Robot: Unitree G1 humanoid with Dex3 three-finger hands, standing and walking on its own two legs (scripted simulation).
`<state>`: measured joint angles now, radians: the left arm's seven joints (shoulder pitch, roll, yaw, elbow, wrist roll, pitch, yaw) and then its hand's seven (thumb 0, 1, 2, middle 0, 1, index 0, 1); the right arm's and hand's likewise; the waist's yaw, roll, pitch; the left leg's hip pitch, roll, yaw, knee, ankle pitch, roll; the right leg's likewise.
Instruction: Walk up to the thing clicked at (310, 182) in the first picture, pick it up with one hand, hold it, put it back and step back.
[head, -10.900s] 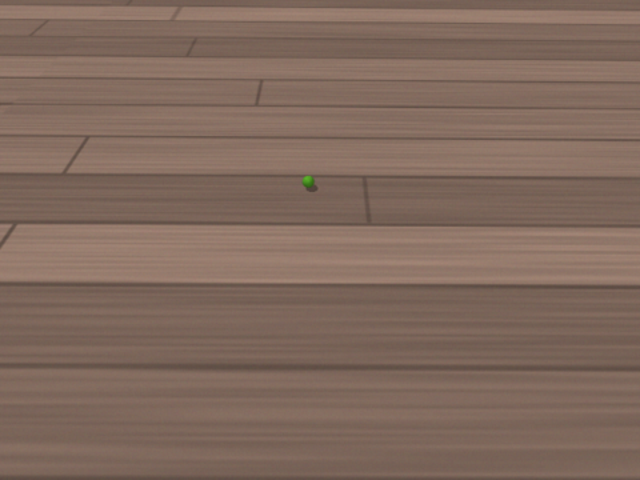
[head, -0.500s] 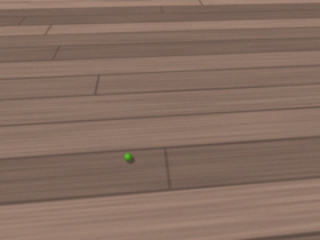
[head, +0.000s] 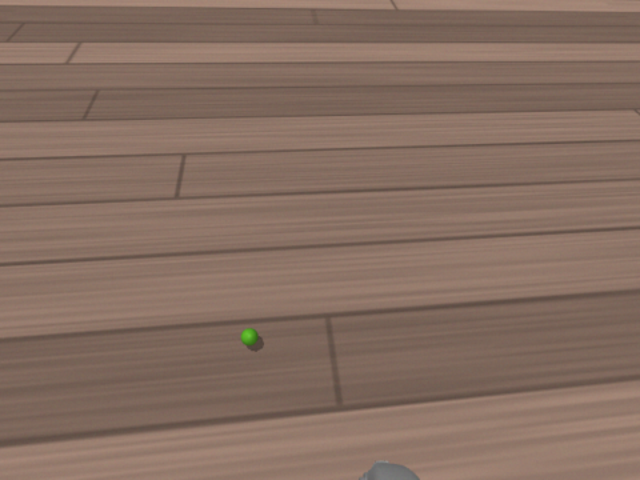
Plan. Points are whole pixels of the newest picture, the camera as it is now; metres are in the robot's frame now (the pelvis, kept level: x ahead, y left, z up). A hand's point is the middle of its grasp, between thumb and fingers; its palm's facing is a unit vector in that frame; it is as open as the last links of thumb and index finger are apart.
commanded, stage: walk up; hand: left
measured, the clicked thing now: (249, 336) +0.67 +0.20 -0.75
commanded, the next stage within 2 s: none
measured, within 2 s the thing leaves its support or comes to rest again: neither
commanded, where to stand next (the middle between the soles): +0.30 -0.02 m, yaw -1 degrees
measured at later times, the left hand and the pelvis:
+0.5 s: hand (138, 443) +0.21 +0.26 -0.15, palm faces -0.01 -0.93 -0.37, open 7.4 cm; pelvis +0.16 -0.01 -0.02, yaw +1 degrees
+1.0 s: hand (176, 375) +0.31 +0.23 -0.16, palm faces -0.03 -0.93 -0.37, open 7.4 cm; pelvis +0.23 -0.03 -0.02, yaw +0 degrees
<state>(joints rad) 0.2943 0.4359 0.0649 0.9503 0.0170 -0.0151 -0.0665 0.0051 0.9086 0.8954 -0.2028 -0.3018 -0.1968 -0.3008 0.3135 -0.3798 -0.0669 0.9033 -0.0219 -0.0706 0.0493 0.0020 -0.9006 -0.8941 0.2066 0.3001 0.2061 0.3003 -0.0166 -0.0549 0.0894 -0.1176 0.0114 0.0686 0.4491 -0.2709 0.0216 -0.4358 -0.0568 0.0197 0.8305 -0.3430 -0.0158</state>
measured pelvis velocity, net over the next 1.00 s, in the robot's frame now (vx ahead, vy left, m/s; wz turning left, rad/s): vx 0.23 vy -0.03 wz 0.00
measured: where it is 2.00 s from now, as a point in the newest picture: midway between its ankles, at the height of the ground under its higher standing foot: outside the picture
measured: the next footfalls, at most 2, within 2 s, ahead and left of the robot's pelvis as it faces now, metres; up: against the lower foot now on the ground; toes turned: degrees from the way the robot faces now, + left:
right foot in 0.14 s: +0.19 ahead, -0.15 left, +0.00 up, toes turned -4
left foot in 0.50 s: +0.29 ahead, +0.11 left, +0.00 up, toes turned +0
